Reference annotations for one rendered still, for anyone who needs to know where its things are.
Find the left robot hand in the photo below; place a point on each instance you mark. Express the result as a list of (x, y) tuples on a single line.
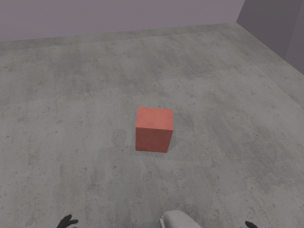
[(65, 222)]

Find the carton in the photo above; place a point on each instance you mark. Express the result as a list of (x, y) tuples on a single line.
[(154, 129)]

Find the robot right thigh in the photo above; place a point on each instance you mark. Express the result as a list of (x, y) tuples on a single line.
[(177, 219)]

